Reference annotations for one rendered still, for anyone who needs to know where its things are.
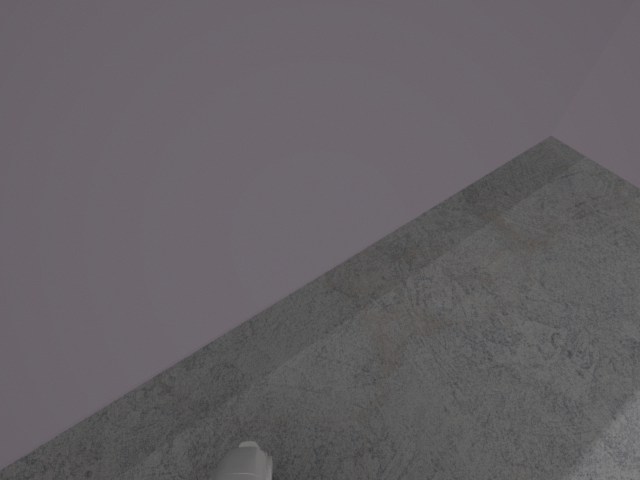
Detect robot left thigh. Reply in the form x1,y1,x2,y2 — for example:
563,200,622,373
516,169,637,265
209,446,272,480

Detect left robot shin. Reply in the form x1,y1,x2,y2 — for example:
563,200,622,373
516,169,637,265
238,441,261,450

